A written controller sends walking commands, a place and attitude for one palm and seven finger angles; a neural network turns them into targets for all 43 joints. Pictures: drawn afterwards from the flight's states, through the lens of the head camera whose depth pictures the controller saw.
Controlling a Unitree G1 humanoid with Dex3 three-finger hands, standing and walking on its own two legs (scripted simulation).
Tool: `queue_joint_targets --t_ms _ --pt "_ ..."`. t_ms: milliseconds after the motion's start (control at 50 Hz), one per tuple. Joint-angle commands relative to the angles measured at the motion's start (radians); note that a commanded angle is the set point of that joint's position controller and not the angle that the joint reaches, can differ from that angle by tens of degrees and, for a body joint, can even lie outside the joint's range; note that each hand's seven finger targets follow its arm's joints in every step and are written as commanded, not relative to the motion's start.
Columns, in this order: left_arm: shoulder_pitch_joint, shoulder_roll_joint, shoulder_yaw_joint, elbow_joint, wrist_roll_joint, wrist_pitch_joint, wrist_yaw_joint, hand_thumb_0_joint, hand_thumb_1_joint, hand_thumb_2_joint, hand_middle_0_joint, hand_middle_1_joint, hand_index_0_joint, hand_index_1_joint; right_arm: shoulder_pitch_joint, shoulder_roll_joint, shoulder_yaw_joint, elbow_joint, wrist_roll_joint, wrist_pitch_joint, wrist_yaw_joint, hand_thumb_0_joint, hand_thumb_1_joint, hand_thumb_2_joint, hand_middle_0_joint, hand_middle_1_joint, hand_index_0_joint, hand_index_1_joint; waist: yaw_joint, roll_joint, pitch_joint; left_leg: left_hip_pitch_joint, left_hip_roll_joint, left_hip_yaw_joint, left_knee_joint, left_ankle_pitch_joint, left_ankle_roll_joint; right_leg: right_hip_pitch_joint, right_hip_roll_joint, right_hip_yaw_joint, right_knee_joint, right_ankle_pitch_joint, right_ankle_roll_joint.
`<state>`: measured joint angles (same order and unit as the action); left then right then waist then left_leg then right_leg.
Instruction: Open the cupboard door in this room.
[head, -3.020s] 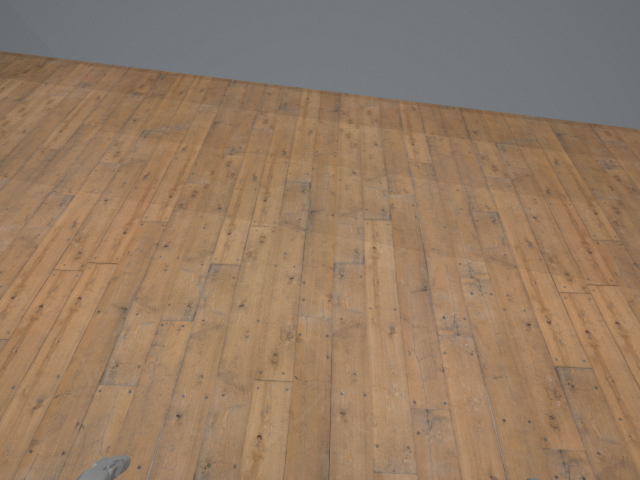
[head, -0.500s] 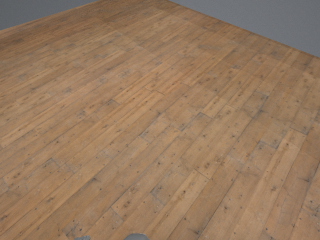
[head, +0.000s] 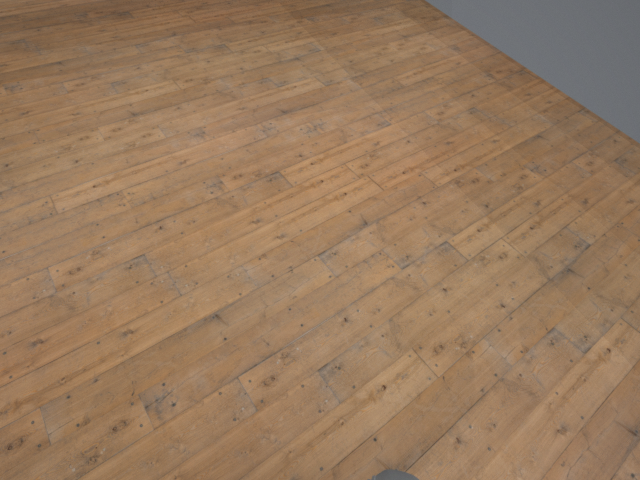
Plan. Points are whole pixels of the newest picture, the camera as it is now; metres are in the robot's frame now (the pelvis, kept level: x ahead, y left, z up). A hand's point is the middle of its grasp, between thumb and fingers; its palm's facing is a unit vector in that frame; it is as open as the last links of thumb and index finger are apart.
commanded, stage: turn or walk to find it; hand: left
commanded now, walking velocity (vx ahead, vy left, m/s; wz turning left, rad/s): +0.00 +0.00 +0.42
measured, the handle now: out of the picture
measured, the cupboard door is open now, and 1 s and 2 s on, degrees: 0 0 0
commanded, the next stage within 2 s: none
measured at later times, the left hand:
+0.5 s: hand out of the picture +0.00 +0.15 -0.15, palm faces +0.24 -0.94 -0.26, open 7.4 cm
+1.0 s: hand out of the picture -0.08 +0.21 -0.16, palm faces +0.46 -0.85 -0.25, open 7.4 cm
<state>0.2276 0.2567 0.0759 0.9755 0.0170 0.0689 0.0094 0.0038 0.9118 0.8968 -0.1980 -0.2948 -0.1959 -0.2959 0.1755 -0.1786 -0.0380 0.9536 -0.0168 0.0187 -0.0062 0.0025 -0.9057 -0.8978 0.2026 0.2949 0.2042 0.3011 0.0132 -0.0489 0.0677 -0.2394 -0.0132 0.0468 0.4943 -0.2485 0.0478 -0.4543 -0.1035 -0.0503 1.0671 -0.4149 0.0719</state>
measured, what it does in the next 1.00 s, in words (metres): steps on the spot, turning left: right foot, then left foot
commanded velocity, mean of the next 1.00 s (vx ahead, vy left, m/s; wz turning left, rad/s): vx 0.00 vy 0.00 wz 0.42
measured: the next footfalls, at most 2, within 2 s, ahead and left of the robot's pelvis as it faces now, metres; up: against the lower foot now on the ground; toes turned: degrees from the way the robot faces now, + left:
right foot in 0.26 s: +0.03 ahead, -0.14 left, +0.00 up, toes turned +3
left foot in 0.70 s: -0.05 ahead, +0.10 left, +0.00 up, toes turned +24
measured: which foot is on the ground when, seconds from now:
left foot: down 0.00-0.26, up 0.28-0.68, down 0.70-1.00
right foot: up 0.00-0.24, down 0.26-0.70, up 0.72-1.00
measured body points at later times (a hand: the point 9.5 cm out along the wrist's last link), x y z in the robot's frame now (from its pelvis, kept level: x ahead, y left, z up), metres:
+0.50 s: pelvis -0.02 -0.05 +0.00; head +0.00 -0.07 +0.45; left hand -0.01 +0.20 -0.13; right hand +0.07 -0.29 -0.16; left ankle -0.08 +0.10 -0.66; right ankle -0.01 -0.14 -0.74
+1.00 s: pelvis -0.05 -0.01 +0.00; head -0.03 +0.01 +0.45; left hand -0.10 +0.25 -0.14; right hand +0.13 -0.20 -0.14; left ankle -0.08 +0.09 -0.74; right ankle -0.01 -0.15 -0.69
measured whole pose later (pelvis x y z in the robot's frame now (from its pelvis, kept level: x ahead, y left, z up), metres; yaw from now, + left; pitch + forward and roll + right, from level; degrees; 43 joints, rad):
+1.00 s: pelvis -0.05 -0.01 +0.00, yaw +26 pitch +0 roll +0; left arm 0.18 0.23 0.06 0.94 0.01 0.06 0.01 0.00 0.91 0.90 -0.20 -0.29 -0.19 -0.30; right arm 0.16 -0.19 -0.04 0.95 -0.02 0.03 0.00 0.00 -0.90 -0.90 0.20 0.30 0.21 0.30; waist 0.00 -0.01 0.07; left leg -0.24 -0.03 -0.01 0.47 -0.22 0.04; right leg -0.40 -0.08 -0.03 0.91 -0.45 0.08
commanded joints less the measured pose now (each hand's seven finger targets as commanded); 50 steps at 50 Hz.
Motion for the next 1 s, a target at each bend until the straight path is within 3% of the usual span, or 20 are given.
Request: queue_joint_targets --t_ms 0,80,160,200,220,240,260,280,320,340,520,580,640,660,680,700,740,800,920,980 --pt "-0.018 0.048 0.005 -0.091 -0.001 -0.029 0.006 0.000 0.900 0.900 -0.200 -0.300 -0.200 -0.300 0.055 -0.209 -0.054 -0.045 -0.003 -0.014 -0.015 0.000 -0.900 -0.900 0.200 0.300 0.200 0.300 -0.035 0.170 -0.085 0.127 0.246 -0.259 -0.182 0.370 0.125 -0.050 0.010 0.020 -0.072 0.002 0.016" --pt "-0.054 0.032 0.001 -0.117 -0.004 -0.034 0.009 0.000 0.900 0.900 -0.200 -0.300 -0.200 -0.300 0.070 -0.216 -0.063 -0.046 -0.009 -0.006 -0.012 0.000 -0.900 -0.900 0.200 0.300 0.200 0.300 -0.051 0.179 -0.090 0.112 0.250 -0.325 -0.167 0.347 0.138 0.007 0.035 0.023 -0.212 -0.039 0.007" --pt "0.000 0.032 -0.003 -0.117 -0.008 -0.045 0.015 0.000 0.900 0.900 -0.200 -0.300 -0.200 -0.300 0.039 -0.221 -0.070 -0.062 -0.010 0.002 -0.005 0.000 -0.900 -0.900 0.200 0.300 0.200 0.300 -0.028 0.190 -0.105 0.052 0.221 -0.355 -0.124 0.366 0.120 0.140 0.072 0.007 -0.408 0.015 -0.011" --pt "0.063 0.045 0.002 -0.105 -0.009 -0.057 0.020 0.000 0.900 0.900 -0.200 -0.300 -0.200 -0.300 0.018 -0.207 -0.070 -0.071 -0.002 0.004 -0.001 0.000 -0.900 -0.900 0.200 0.300 0.200 0.300 0.010 0.158 -0.130 -0.041 0.172 -0.332 -0.050 0.302 0.070 0.305 0.063 0.003 -0.632 0.179 -0.014" --pt "0.083 0.093 0.009 -0.105 0.000 -0.068 0.026 0.000 0.900 0.900 -0.200 -0.300 -0.200 -0.300 0.030 -0.168 -0.067 -0.077 0.007 0.002 0.005 0.000 -0.900 -0.900 0.200 0.300 0.200 0.300 0.016 0.037 -0.148 -0.152 0.106 -0.276 0.053 0.162 0.014 0.425 -0.040 0.100 -0.744 0.214 -0.042" --pt "0.087 0.180 0.026 -0.109 0.014 -0.074 0.032 0.000 0.900 0.900 -0.200 -0.300 -0.200 -0.300 0.036 -0.103 -0.054 -0.104 0.011 0.002 0.011 0.000 -0.900 -0.900 0.200 0.300 0.200 0.300 0.019 -0.232 -0.114 -0.338 -0.045 -0.101 0.249 -0.170 -0.062 0.474 -0.290 0.349 -0.799 0.271 -0.145" --pt "0.078 0.188 0.031 -0.123 0.005 -0.072 0.032 0.000 0.900 0.900 -0.200 -0.300 -0.200 -0.300 0.008 -0.146 -0.068 -0.107 -0.005 0.018 0.007 0.000 -0.900 -0.900 0.200 0.300 0.200 0.300 0.037 -0.252 -0.098 -0.315 -0.027 -0.115 0.453 -0.316 -0.070 0.329 -0.382 0.387 -0.824 0.289 -0.220" --pt "0.025 0.162 0.027 -0.135 0.005 -0.069 0.034 0.000 0.900 0.900 -0.200 -0.300 -0.200 -0.300 -0.007 -0.154 -0.074 -0.093 -0.008 0.032 0.010 0.000 -0.900 -0.900 0.200 0.300 0.200 0.300 0.017 -0.201 -0.043 -0.308 -0.007 -0.142 0.589 -0.279 -0.066 0.237 -0.332 0.347 -0.837 0.220 -0.235" --pt "-0.065 0.108 0.005 -0.151 0.005 -0.072 0.027 0.000 0.900 0.900 -0.200 -0.300 -0.200 -0.300 0.038 -0.138 -0.073 -0.050 -0.009 0.038 0.024 0.000 -0.900 -0.900 0.200 0.300 0.200 0.300 -0.038 -0.072 0.009 -0.315 0.016 -0.114 0.711 -0.145 -0.080 0.201 -0.217 0.165 -0.801 0.231 -0.189" --pt "-0.069 0.094 0.003 -0.153 0.005 -0.077 0.027 0.000 0.900 0.900 -0.200 -0.300 -0.200 -0.300 0.059 -0.132 -0.068 -0.040 -0.009 0.038 0.026 0.000 -0.900 -0.900 0.200 0.300 0.200 0.300 -0.040 -0.093 -0.006 -0.316 0.025 -0.095 0.719 -0.118 -0.091 0.222 -0.199 0.121 -0.785 0.276 -0.182" --pt "0.079 0.148 0.019 -0.083 0.016 -0.074 0.027 0.000 0.900 0.900 -0.200 -0.300 -0.200 -0.300 -0.052 -0.103 -0.041 -0.054 0.004 0.029 0.023 0.000 -0.900 -0.900 0.200 0.300 0.200 0.300 0.037 -0.146 -0.063 -0.216 0.043 0.004 0.365 -0.216 -0.111 0.373 -0.245 0.035 -0.690 0.592 -0.216" --pt "0.075 0.166 0.026 -0.070 0.018 -0.068 0.025 0.000 0.900 0.900 -0.200 -0.300 -0.200 -0.300 -0.033 -0.100 -0.036 -0.052 0.009 0.020 0.019 0.000 -0.900 -0.900 0.200 0.300 0.200 0.300 0.029 -0.162 -0.093 -0.138 0.032 0.041 0.226 -0.201 -0.098 0.378 -0.253 0.009 -0.635 0.645 -0.201" --pt "0.051 0.151 0.024 -0.067 0.003 -0.057 0.020 0.000 0.900 0.900 -0.200 -0.300 -0.200 -0.300 0.040 -0.137 -0.040 -0.033 0.005 0.005 0.017 0.000 -0.900 -0.900 0.200 0.300 0.200 0.300 -0.022 -0.090 -0.121 0.075 0.045 0.049 -0.059 0.039 -0.073 0.265 -0.214 -0.071 -0.503 0.534 -0.111" --pt "0.058 0.109 0.020 -0.083 -0.003 -0.050 0.016 0.000 0.900 0.900 -0.200 -0.300 -0.200 -0.300 0.075 -0.211 -0.054 -0.035 0.000 -0.005 0.017 0.000 -0.900 -0.900 0.200 0.300 0.200 0.300 -0.039 0.109 -0.155 0.214 0.193 -0.147 -0.133 0.223 -0.017 0.102 -0.131 -0.122 -0.333 0.300 -0.052" --pt "0.037 0.045 0.001 -0.125 -0.004 -0.046 0.011 0.000 0.900 0.900 -0.200 -0.300 -0.200 -0.300 0.117 -0.297 -0.073 -0.033 -0.003 -0.005 0.011 0.000 -0.900 -0.900 0.200 0.300 0.200 0.300 -0.058 0.348 -0.133 0.262 0.411 -0.392 -0.152 0.578 0.111 -0.100 -0.024 -0.127 -0.143 -0.210 0.007" --pt "-0.035 0.063 -0.004 -0.133 0.006 -0.033 0.020 0.000 0.900 0.900 -0.200 -0.300 -0.200 -0.300 0.157 -0.292 -0.075 -0.009 -0.004 -0.004 0.001 0.000 -0.900 -0.900 0.200 0.300 0.200 0.300 -0.095 0.293 -0.143 0.185 0.415 -0.376 -0.160 0.504 0.158 -0.072 -0.019 -0.028 -0.018 -0.236 -0.006" --pt "-0.065 0.067 0.006 -0.114 -0.001 -0.030 0.013 0.000 0.900 0.900 -0.200 -0.300 -0.200 -0.300 0.062 -0.244 -0.061 -0.029 -0.006 -0.004 -0.013 0.000 -0.900 -0.900 0.200 0.300 0.200 0.300 -0.058 0.271 -0.066 0.096 0.332 -0.316 -0.168 0.401 0.142 -0.104 -0.025 0.028 0.057 -0.106 -0.008" --pt "-0.002 0.058 0.004 -0.079 0.001 -0.033 0.001 0.000 0.900 0.900 -0.200 -0.300 -0.200 -0.300 -0.002 -0.219 -0.048 -0.054 -0.003 -0.015 -0.016 0.000 -0.900 -0.900 0.200 0.300 0.200 0.300 -0.020 0.186 -0.087 0.115 0.255 -0.229 -0.159 0.442 0.113 -0.065 -0.008 0.017 0.016 -0.013 0.006" --pt "-0.050 0.046 -0.001 -0.109 -0.004 -0.032 0.007 0.000 0.900 0.900 -0.200 -0.300 -0.200 -0.300 0.042 -0.226 -0.058 -0.051 -0.005 -0.007 -0.011 0.000 -0.900 -0.900 0.200 0.300 0.200 0.300 -0.047 0.182 -0.087 0.120 0.250 -0.290 -0.162 0.396 0.131 -0.016 0.024 0.020 -0.139 -0.030 0.011" --pt "-0.041 0.034 -0.004 -0.122 -0.006 -0.039 0.010 0.000 0.900 0.900 -0.200 -0.300 -0.200 -0.300 0.027 -0.231 -0.064 -0.061 -0.010 -0.001 -0.009 0.000 -0.900 -0.900 0.200 0.300 0.200 0.300 -0.038 0.191 -0.107 0.101 0.243 -0.329 -0.138 0.403 0.133 0.056 0.046 0.016 -0.272 -0.034 0.002"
